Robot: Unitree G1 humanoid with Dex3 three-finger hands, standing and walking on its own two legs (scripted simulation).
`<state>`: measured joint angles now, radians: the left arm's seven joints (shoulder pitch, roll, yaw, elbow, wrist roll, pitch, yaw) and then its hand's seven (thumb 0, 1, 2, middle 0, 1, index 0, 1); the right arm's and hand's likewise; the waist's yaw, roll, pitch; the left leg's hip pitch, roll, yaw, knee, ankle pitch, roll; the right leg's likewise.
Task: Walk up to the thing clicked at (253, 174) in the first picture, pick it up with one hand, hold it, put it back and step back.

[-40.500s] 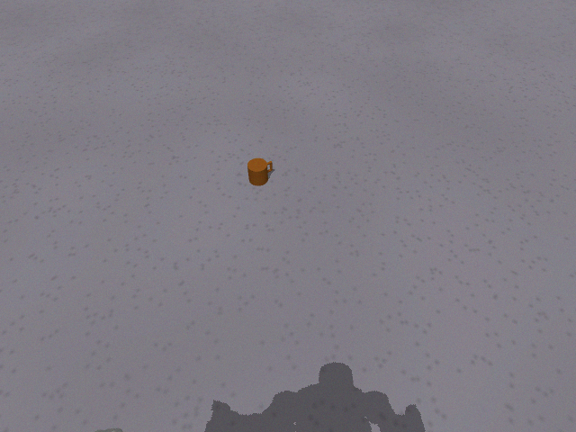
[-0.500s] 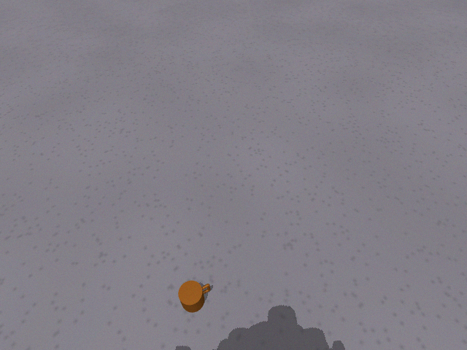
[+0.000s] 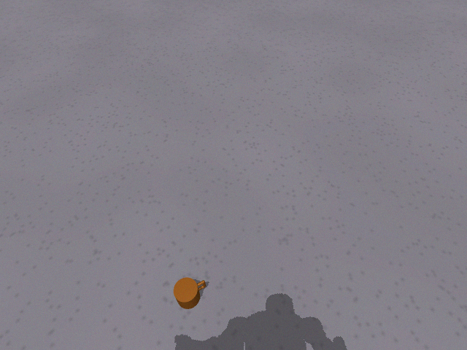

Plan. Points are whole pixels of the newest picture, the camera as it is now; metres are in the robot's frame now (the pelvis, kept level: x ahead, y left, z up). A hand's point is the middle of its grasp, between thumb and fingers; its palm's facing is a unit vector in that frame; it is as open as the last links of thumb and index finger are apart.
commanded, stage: stand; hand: left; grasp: from above
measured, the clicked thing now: (191, 291) +0.43 +0.20 -0.73
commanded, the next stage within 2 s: step back in 1.14 s
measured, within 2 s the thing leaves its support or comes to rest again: neither
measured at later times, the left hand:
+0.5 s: hand out of the picture +0.07 +0.25 -0.16, palm faces +0.02 -0.94 -0.34, open 7.4 cm
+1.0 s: hand out of the picture +0.07 +0.25 -0.16, palm faces +0.02 -0.94 -0.34, open 7.4 cm
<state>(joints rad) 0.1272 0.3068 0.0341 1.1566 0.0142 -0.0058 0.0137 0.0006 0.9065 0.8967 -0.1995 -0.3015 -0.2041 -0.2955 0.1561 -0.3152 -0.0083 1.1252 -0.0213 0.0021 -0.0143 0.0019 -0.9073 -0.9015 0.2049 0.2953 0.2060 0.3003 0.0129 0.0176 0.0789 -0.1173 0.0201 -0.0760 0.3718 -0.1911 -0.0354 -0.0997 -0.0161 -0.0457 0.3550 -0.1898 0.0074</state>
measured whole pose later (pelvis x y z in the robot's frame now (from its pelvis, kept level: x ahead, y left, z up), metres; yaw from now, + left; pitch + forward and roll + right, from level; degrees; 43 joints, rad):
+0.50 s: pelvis +0.01 +0.00 +0.00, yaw +0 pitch -3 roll +0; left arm 0.10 0.32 0.03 1.15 0.01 0.00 0.01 0.00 0.91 0.90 -0.20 -0.30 -0.20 -0.30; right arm 0.12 -0.33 0.00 1.12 -0.02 0.00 -0.01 0.00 -0.91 -0.90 0.21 0.30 0.21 0.30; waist 0.01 0.01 0.07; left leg -0.10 0.02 -0.07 0.34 -0.18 -0.03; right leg -0.09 -0.02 -0.04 0.34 -0.19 0.01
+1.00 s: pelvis +0.01 +0.00 +0.00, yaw +0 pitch -3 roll +0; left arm 0.11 0.33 0.03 1.14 0.01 -0.01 0.00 0.00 0.91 0.90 -0.20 -0.30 -0.20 -0.29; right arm 0.12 -0.33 0.00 1.12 -0.02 0.00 -0.01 0.00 -0.91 -0.90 0.21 0.30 0.21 0.30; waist 0.01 0.01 0.06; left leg -0.10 0.02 -0.07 0.33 -0.18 -0.04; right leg -0.10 -0.02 -0.04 0.34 -0.19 0.00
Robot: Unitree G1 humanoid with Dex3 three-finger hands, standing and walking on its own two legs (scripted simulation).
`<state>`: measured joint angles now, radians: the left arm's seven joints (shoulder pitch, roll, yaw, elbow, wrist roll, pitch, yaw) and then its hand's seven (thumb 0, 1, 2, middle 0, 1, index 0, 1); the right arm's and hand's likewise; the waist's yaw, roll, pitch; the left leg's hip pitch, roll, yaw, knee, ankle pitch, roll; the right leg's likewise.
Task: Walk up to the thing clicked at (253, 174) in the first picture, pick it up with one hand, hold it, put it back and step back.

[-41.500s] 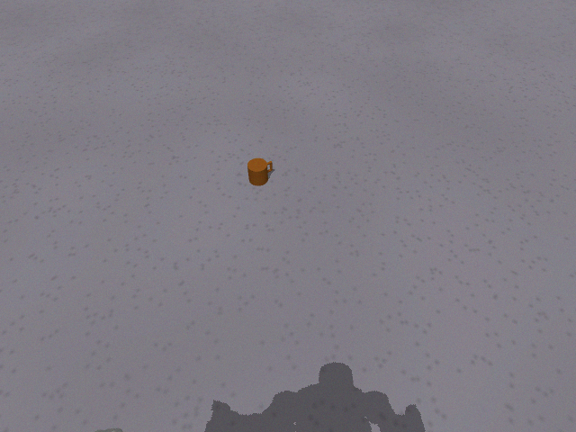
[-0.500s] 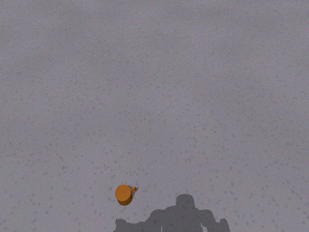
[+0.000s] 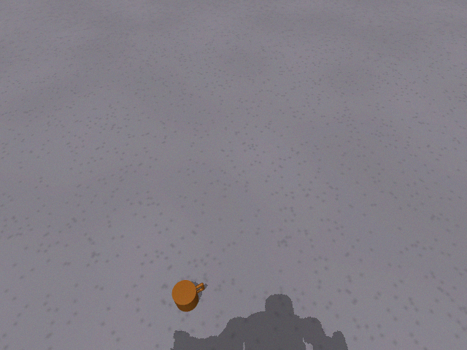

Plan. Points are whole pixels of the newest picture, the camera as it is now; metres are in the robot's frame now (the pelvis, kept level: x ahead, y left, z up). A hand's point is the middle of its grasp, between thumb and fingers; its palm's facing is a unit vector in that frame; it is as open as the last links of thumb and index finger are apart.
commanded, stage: stand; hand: left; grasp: from above
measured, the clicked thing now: (189, 293) +0.42 +0.20 -0.73
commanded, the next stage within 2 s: step back in 0.14 s
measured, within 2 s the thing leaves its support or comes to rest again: neither
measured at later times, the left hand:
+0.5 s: hand out of the picture +0.09 +0.32 -0.19, palm faces +0.00 -0.93 -0.36, open 7.4 cm
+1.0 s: hand out of the picture -0.03 +0.32 -0.16, palm faces -0.06 -0.91 -0.40, open 7.4 cm
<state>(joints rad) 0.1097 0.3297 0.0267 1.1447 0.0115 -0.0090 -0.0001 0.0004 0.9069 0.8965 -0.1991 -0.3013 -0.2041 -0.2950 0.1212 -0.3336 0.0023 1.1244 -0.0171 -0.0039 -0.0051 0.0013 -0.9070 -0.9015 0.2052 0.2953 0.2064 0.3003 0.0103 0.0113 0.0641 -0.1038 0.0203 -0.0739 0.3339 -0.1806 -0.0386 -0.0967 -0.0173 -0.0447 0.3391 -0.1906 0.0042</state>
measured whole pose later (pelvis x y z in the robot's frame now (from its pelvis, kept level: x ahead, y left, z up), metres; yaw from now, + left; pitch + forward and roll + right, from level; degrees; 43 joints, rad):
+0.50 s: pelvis -0.05 +0.05 -0.02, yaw +1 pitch -1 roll -1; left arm -0.01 0.41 0.08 0.92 0.00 0.05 0.03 0.00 0.91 0.90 -0.20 -0.30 -0.20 -0.29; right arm 0.14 -0.37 -0.05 0.98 -0.03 0.03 0.01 0.00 -0.91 -0.90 0.20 0.29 0.20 0.30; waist -0.02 -0.06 0.23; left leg -0.28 -0.04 -0.01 0.64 -0.34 0.05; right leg -0.42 0.00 0.11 0.86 -0.50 -0.01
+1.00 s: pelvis -0.13 +0.06 -0.02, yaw -5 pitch -3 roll +2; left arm 0.18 0.36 0.07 0.86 0.03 0.03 0.01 0.00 0.91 0.90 -0.20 -0.30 -0.21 -0.30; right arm 0.10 -0.36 -0.04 0.89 0.00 0.06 -0.01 0.00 -0.91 -0.90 0.21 0.30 0.21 0.30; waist 0.03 0.00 0.17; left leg -0.42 -0.11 -0.08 1.03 -0.52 0.01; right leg -0.26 0.02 0.06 0.61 -0.31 -0.04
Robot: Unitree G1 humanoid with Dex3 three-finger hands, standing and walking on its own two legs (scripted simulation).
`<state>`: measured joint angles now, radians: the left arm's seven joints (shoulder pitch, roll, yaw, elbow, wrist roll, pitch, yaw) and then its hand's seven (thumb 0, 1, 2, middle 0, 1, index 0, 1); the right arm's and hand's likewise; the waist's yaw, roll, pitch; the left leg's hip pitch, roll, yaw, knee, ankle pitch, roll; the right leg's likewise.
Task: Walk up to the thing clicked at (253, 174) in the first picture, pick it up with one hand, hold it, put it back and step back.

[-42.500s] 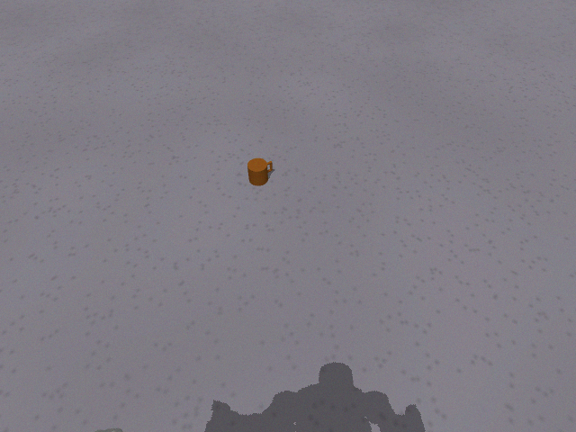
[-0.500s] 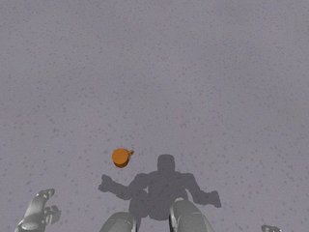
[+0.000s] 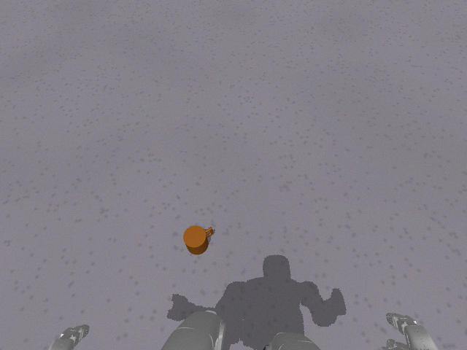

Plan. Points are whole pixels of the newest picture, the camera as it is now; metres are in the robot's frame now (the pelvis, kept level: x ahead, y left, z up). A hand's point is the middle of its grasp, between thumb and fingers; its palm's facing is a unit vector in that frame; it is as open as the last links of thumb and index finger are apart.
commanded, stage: step back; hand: left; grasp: from above
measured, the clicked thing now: (199, 238) +0.54 +0.19 -0.72
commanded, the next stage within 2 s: none
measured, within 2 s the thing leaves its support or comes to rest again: neither
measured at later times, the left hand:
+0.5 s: hand out of the picture -0.05 +0.29 -0.16, palm faces +0.01 -0.94 -0.35, open 7.4 cm
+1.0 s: hand out of the picture -0.18 +0.23 -0.13, palm faces +0.04 -0.90 -0.44, open 7.4 cm
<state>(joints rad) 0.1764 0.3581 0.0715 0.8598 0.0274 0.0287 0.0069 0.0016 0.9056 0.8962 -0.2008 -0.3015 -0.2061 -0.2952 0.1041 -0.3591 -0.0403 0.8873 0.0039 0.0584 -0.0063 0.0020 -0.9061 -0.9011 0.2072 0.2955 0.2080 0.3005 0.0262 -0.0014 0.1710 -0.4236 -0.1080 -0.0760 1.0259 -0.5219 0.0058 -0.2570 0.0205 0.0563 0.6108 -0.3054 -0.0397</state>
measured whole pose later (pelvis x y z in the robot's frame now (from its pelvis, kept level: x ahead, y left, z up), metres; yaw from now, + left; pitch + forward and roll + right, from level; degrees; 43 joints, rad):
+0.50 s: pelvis -0.14 +0.02 +0.00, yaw +0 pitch -1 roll -1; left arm 0.19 0.41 0.10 0.81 0.02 0.07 0.01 0.00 0.91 0.90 -0.20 -0.30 -0.20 -0.29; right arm 0.13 -0.34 -0.04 0.82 -0.03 0.01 -0.02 0.00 -0.90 -0.90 0.21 0.30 0.21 0.30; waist 0.02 -0.06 0.17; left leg -0.31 0.02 -0.01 0.55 -0.21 0.01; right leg -0.41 0.10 0.18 1.15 -0.46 0.03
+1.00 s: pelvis -0.30 -0.04 -0.01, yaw +3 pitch -1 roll +1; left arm 0.12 0.36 0.08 0.74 0.04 0.04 0.02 0.00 0.90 0.90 -0.20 -0.30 -0.21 -0.30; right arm 0.25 -0.39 -0.04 0.88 -0.02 0.04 -0.04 0.00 -0.91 -0.90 0.21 0.30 0.21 0.30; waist 0.00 0.02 0.17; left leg -0.34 -0.07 -0.08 0.91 -0.52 -0.03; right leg -0.38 -0.02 -0.05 0.62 -0.22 -0.05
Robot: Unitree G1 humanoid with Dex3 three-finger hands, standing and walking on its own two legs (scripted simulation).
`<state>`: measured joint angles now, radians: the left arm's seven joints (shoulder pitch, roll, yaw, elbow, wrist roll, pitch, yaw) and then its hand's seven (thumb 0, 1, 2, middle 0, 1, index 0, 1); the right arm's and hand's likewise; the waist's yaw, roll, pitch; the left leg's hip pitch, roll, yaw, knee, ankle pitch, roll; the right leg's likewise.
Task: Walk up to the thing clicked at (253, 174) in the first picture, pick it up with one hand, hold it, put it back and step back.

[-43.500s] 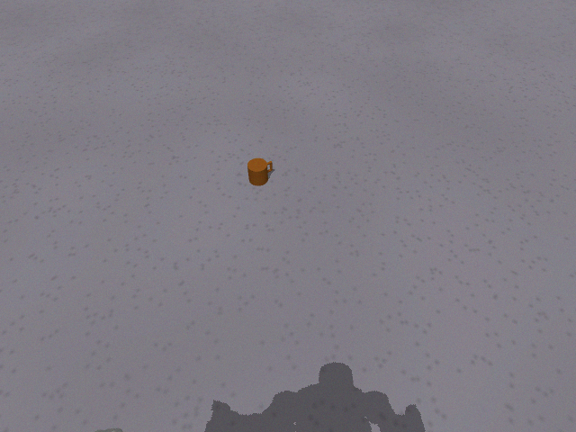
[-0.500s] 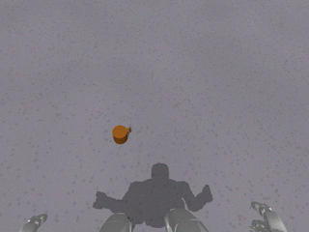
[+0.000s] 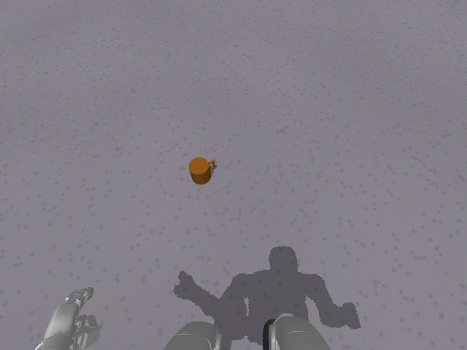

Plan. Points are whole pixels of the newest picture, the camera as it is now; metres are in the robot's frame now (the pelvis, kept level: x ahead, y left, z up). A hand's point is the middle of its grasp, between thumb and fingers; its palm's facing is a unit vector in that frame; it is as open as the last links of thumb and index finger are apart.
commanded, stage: step back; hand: left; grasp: from above
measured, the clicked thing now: (203, 169) +0.86 +0.19 -0.71
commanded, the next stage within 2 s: stand in 1.56 s
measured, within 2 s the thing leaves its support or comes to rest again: neither
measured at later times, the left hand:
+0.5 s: hand out of the picture -0.13 +0.24 -0.15, palm faces -0.03 -0.91 -0.41, open 7.4 cm
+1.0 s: hand out of the picture -0.11 +0.25 -0.14, palm faces +0.01 -0.92 -0.40, open 7.4 cm
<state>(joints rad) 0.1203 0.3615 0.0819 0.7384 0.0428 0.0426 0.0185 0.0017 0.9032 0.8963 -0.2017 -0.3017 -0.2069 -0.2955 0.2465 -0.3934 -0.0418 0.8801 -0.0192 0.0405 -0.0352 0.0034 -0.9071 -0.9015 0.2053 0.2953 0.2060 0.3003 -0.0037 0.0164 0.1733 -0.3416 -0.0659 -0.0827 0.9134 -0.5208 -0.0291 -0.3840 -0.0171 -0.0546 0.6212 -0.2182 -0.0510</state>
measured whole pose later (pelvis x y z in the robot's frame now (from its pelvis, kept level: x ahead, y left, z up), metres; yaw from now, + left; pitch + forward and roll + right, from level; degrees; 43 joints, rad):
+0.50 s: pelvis -0.17 -0.03 -0.01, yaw -2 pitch -2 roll -2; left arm 0.25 0.36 0.06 0.94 0.04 0.01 0.00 0.00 0.91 0.90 -0.20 -0.30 -0.20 -0.29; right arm 0.09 -0.41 -0.06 0.84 -0.03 0.06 -0.01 0.00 -0.91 -0.90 0.21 0.30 0.21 0.30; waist 0.05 0.07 0.13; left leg -0.48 0.03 -0.11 0.80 -0.41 0.01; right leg -0.20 0.04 0.03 0.64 -0.40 -0.01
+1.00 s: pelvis -0.20 -0.03 +0.00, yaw +0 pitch -3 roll +1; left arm 0.20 0.41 0.07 0.96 0.02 -0.03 -0.01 0.00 0.91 0.90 -0.20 -0.30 -0.20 -0.30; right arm 0.24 -0.36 -0.06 0.96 -0.03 0.00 0.03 0.00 -0.90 -0.90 0.21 0.30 0.21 0.30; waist -0.01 -0.01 0.08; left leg -0.19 0.01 -0.05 0.58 -0.34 -0.02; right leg -0.32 -0.03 -0.04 0.64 -0.34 -0.02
